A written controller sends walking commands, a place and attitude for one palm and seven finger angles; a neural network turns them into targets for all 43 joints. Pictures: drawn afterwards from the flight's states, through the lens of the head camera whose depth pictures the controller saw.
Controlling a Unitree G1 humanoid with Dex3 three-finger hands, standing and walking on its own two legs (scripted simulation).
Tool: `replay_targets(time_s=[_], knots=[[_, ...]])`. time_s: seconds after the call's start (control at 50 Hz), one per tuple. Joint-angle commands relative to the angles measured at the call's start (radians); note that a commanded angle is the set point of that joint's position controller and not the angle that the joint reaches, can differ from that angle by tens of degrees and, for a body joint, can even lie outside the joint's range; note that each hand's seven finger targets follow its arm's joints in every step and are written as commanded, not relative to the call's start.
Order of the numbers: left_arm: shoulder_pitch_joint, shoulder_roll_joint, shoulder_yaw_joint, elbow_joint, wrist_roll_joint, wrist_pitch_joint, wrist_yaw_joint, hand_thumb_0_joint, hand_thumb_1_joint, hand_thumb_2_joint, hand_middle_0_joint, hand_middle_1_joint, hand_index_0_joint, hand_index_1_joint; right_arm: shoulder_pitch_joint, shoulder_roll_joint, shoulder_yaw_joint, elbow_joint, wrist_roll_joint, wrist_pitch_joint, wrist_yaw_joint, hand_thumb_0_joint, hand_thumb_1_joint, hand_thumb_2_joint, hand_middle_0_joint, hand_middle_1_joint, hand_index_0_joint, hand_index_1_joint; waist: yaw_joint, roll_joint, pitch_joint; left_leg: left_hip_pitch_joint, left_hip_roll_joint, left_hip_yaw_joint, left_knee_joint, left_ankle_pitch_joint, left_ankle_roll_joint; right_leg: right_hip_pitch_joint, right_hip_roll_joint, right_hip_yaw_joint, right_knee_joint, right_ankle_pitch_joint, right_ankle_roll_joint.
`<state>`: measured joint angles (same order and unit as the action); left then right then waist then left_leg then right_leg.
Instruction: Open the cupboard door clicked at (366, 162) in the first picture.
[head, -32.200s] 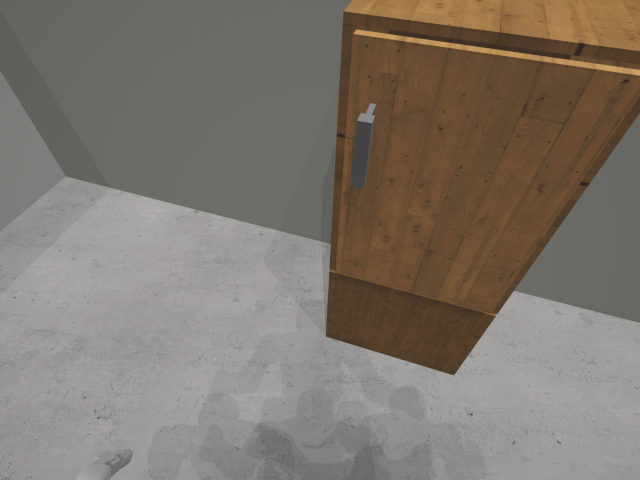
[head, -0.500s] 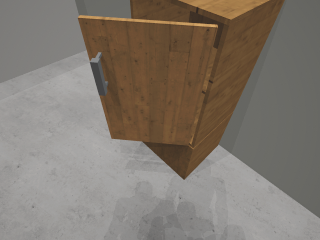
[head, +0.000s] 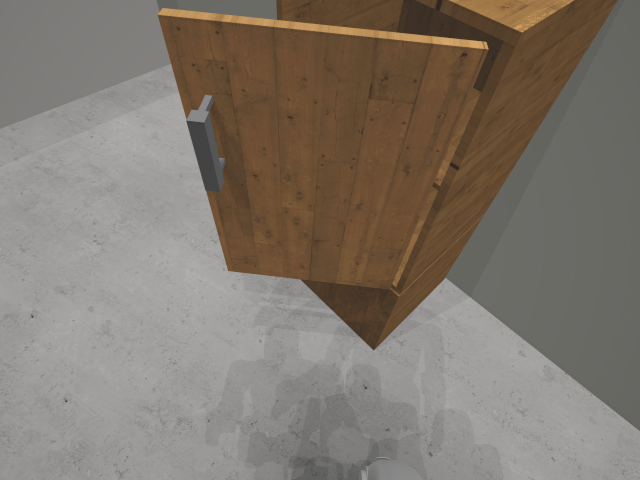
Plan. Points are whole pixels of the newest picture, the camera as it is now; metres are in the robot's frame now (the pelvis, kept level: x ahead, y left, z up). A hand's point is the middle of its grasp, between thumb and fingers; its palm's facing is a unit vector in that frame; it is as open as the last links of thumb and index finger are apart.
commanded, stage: come to a stop and stand still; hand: left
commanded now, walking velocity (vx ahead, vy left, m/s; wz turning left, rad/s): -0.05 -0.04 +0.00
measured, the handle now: (211, 144) +0.55 +0.20 +0.07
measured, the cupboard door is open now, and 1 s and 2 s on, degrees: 40 40 40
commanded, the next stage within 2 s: look again from close up in 0.62 s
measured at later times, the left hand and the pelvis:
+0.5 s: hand out of the picture +0.05 +0.13 -0.18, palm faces +0.04 -0.98 -0.19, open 7.2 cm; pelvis +0.00 -0.05 +0.00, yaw +0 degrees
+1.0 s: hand out of the picture -0.01 +0.16 -0.17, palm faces +0.02 -0.97 -0.23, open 7.4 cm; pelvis -0.01 -0.02 +0.00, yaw +0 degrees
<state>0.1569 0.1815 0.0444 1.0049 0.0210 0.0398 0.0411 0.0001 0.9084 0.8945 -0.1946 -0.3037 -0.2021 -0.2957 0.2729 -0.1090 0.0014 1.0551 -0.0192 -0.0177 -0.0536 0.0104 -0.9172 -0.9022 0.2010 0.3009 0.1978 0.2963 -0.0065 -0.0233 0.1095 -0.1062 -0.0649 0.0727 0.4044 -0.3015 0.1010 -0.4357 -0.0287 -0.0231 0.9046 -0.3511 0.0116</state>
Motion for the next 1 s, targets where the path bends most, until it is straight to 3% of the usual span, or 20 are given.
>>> replay_targets(time_s=[0.0, 0.08, 0.14, 0.16, 0.18, 0.2, 0.22, 0.24, 0.28, 0.32, 0.38, 0.4, 0.6, 0.62, 0.64, 0.66, 0.7, 0.74, 0.8, 0.98], knots=[[0.019, 0.040, 0.007, -0.065, 0.002, -0.007, -0.001, 0.000, 0.900, 0.900, -0.200, -0.300, -0.200, -0.300, 0.096, -0.158, -0.050, -0.029, -0.010, -0.005, -0.013, 0.000, -0.900, -0.900, 0.200, 0.300, 0.200, 0.300, -0.015, 0.125, -0.081, 0.130, 0.324, -0.187, -0.004, 1.032, 0.075, -0.041, -0.006, -0.003, -0.056, -0.026, -0.004], [0.006, 0.039, 0.003, -0.083, 0.000, -0.021, -0.001, 0.000, 0.900, 0.900, -0.200, -0.300, -0.200, -0.300, 0.094, -0.165, -0.057, -0.031, -0.010, -0.002, -0.005, 0.000, -0.900, -0.900, 0.200, 0.300, 0.200, 0.300, -0.014, 0.125, -0.101, 0.117, 0.316, -0.189, 0.030, 0.994, 0.067, 0.061, 0.005, -0.019, -0.230, -0.004, -0.023], [0.107, 0.065, 0.008, -0.057, 0.000, -0.044, 0.000, 0.000, 0.900, 0.900, -0.200, -0.300, -0.200, -0.300, 0.073, -0.168, -0.057, -0.038, 0.003, -0.006, 0.005, 0.000, -0.900, -0.900, 0.200, 0.300, 0.200, 0.300, 0.036, 0.065, -0.171, 0.061, 0.242, -0.148, 0.133, 0.785, -0.004, 0.262, -0.012, -0.006, -0.475, 0.287, -0.027], [0.143, 0.102, 0.013, -0.044, 0.002, -0.054, 0.004, 0.000, 0.900, 0.900, -0.200, -0.300, -0.200, -0.300, 0.088, -0.147, -0.055, -0.045, 0.010, -0.008, 0.008, 0.000, -0.900, -0.900, 0.200, 0.300, 0.200, 0.300, 0.034, -0.020, -0.216, -0.049, 0.190, -0.121, 0.198, 0.578, -0.041, 0.394, -0.096, 0.096, -0.448, 0.564, -0.061], [0.162, 0.136, 0.012, -0.034, 0.000, -0.061, 0.008, 0.000, 0.900, 0.900, -0.200, -0.300, -0.200, -0.300, 0.092, -0.116, -0.049, -0.050, 0.015, -0.007, 0.012, 0.000, -0.900, -0.900, 0.200, 0.300, 0.200, 0.300, 0.027, -0.102, -0.233, -0.177, 0.115, -0.075, 0.240, 0.226, -0.078, 0.475, -0.238, 0.230, -0.403, 0.874, -0.146], [0.152, 0.147, 0.004, -0.031, -0.007, -0.060, 0.006, 0.000, 0.900, 0.900, -0.200, -0.300, -0.200, -0.300, 0.092, -0.094, -0.045, -0.046, 0.019, 0.000, 0.012, 0.000, -0.900, -0.900, 0.200, 0.300, 0.200, 0.300, 0.016, -0.118, -0.196, -0.220, 0.070, -0.064, 0.254, -0.153, -0.100, 0.438, -0.330, 0.239, -0.429, 0.952, -0.227], [0.134, 0.141, 0.003, -0.039, -0.002, -0.062, 0.006, 0.000, 0.900, 0.900, -0.200, -0.300, -0.200, -0.300, 0.072, -0.079, -0.040, -0.045, 0.016, 0.011, 0.011, 0.000, -0.900, -0.900, 0.200, 0.300, 0.200, 0.300, 0.021, -0.192, -0.193, -0.207, 0.084, -0.066, 0.297, -0.257, -0.100, 0.394, -0.311, 0.250, -0.463, 0.902, -0.255], [0.101, 0.130, 0.001, -0.047, 0.003, -0.062, 0.007, 0.000, 0.900, 0.900, -0.200, -0.300, -0.200, -0.300, 0.058, -0.084, -0.041, -0.041, 0.014, 0.016, 0.013, 0.000, -0.900, -0.900, 0.200, 0.300, 0.200, 0.300, 0.015, -0.206, -0.170, -0.194, 0.090, -0.070, 0.315, -0.257, -0.100, 0.335, -0.283, 0.235, -0.484, 0.814, -0.254], [0.049, 0.115, -0.004, -0.058, 0.000, -0.060, 0.005, 0.000, 0.900, 0.900, -0.200, -0.300, -0.200, -0.300, 0.069, -0.068, -0.036, -0.017, 0.012, 0.019, 0.017, 0.000, -0.900, -0.900, 0.200, 0.300, 0.200, 0.300, -0.010, -0.119, -0.128, -0.138, 0.094, -0.059, 0.227, -0.160, -0.104, 0.248, -0.228, 0.183, -0.510, 0.609, -0.220], [0.039, 0.117, -0.005, -0.058, -0.011, -0.054, 0.001, 0.000, 0.900, 0.900, -0.200, -0.300, -0.200, -0.300, 0.113, -0.056, -0.027, 0.015, 0.009, 0.018, 0.022, 0.000, -0.900, -0.900, 0.200, 0.300, 0.200, 0.300, -0.030, -0.064, -0.123, -0.023, 0.091, -0.045, 0.073, 0.027, -0.108, 0.149, -0.173, 0.154, -0.517, 0.337, -0.155], [0.069, 0.073, -0.013, -0.047, -0.014, -0.050, -0.011, 0.000, 0.900, 0.900, -0.200, -0.300, -0.200, -0.300, 0.071, -0.097, -0.026, 0.014, -0.002, 0.003, 0.019, 0.000, -0.900, -0.900, 0.200, 0.300, 0.200, 0.300, 0.003, 0.074, -0.065, -0.080, 0.178, -0.128, -0.031, 0.108, -0.078, 0.145, -0.063, 0.097, -0.526, 0.137, -0.071], [0.073, 0.073, -0.009, -0.045, -0.010, -0.046, -0.009, 0.000, 0.900, 0.900, -0.200, -0.300, -0.200, -0.300, 0.038, -0.103, -0.025, 0.004, -0.001, 0.007, 0.024, 0.000, -0.900, -0.900, 0.200, 0.300, 0.200, 0.300, 0.014, 0.088, -0.043, -0.141, 0.184, -0.126, -0.042, 0.074, -0.082, 0.177, -0.062, 0.096, -0.543, 0.097, -0.059], [0.156, 0.073, -0.029, 0.032, -0.012, -0.060, -0.013, 0.000, 0.900, 0.900, -0.200, -0.300, -0.200, -0.300, 0.072, -0.112, -0.007, 0.031, 0.005, -0.004, 0.022, 0.000, -0.900, -0.900, 0.200, 0.300, 0.200, 0.300, 0.015, 0.034, -0.049, -0.117, 0.166, -0.106, -0.086, 0.063, -0.085, 0.237, -0.073, 0.098, -0.589, 0.129, -0.055], [0.274, 0.108, -0.027, 0.085, -0.003, -0.076, 0.029, 0.000, 0.900, 0.900, -0.200, -0.300, -0.200, -0.300, -0.066, -0.174, -0.024, -0.035, 0.015, -0.007, 0.029, 0.000, -0.900, -0.900, 0.200, 0.300, 0.200, 0.300, 0.066, 0.084, 0.007, -0.169, 0.160, -0.037, 0.135, 0.034, -0.117, 0.210, -0.142, 0.145, -0.567, 0.476, -0.008], [0.217, 0.161, -0.024, 0.034, -0.004, -0.084, 0.019, 0.000, 0.900, 0.900, -0.200, -0.300, -0.200, -0.300, 0.023, -0.099, -0.018, -0.063, 0.013, 0.014, 0.035, 0.000, -0.900, -0.900, 0.200, 0.300, 0.200, 0.300, -0.011, 0.040, -0.097, -0.149, 0.112, -0.062, 0.178, -0.091, -0.112, 0.194, -0.206, 0.246, -0.632, 0.146, -0.072], [0.169, 0.146, -0.024, 0.016, -0.002, -0.083, 0.010, 0.000, 0.900, 0.900, -0.200, -0.300, -0.200, -0.300, 0.052, -0.099, -0.016, -0.048, 0.007, 0.013, 0.037, 0.000, -0.900, -0.900, 0.200, 0.300, 0.200, 0.300, -0.021, 0.064, -0.071, -0.112, 0.113, -0.066, 0.169, -0.069, -0.104, 0.112, -0.194, 0.236, -0.662, -0.084, -0.115], [0.136, 0.126, -0.021, 0.012, -0.003, -0.086, 0.004, 0.000, 0.900, 0.900, -0.200, -0.300, -0.200, -0.300, 0.129, -0.097, -0.015, -0.038, 0.000, 0.006, 0.043, 0.000, -0.900, -0.900, 0.200, 0.300, 0.200, 0.300, -0.048, 0.045, -0.119, -0.057, 0.118, -0.072, 0.100, 0.020, -0.090, 0.092, -0.133, 0.143, -0.599, -0.088, -0.107], [0.144, 0.091, -0.029, 0.018, -0.007, -0.080, -0.001, 0.000, 0.900, 0.900, -0.200, -0.300, -0.200, -0.300, 0.121, -0.116, -0.012, -0.047, 0.000, -0.003, 0.040, 0.000, -0.900, -0.900, 0.200, 0.300, 0.200, 0.300, -0.031, 0.027, -0.075, -0.131, 0.148, -0.114, 0.024, 0.001, -0.073, 0.110, -0.083, 0.110, -0.558, -0.086, -0.081], [0.172, 0.066, -0.034, 0.035, -0.006, -0.070, -0.008, 0.000, 0.900, 0.900, -0.200, -0.300, -0.200, -0.300, 0.088, -0.130, -0.009, -0.055, -0.002, -0.013, 0.035, 0.000, -0.900, -0.900, 0.200, 0.300, 0.200, 0.300, 0.000, 0.088, 0.001, -0.238, 0.171, -0.169, -0.086, -0.059, -0.056, 0.162, -0.048, 0.076, -0.498, -0.007, -0.065], [0.185, 0.063, -0.037, 0.058, -0.008, -0.072, -0.010, 0.000, 0.900, 0.900, -0.200, -0.300, -0.200, -0.300, 0.096, -0.134, -0.003, -0.016, 0.002, -0.023, 0.030, 0.000, -0.900, -0.900, 0.200, 0.300, 0.200, 0.300, 0.012, 0.008, -0.006, -0.216, 0.163, -0.160, -0.122, -0.047, -0.051, 0.208, -0.061, 0.078, -0.499, 0.069, -0.058]])
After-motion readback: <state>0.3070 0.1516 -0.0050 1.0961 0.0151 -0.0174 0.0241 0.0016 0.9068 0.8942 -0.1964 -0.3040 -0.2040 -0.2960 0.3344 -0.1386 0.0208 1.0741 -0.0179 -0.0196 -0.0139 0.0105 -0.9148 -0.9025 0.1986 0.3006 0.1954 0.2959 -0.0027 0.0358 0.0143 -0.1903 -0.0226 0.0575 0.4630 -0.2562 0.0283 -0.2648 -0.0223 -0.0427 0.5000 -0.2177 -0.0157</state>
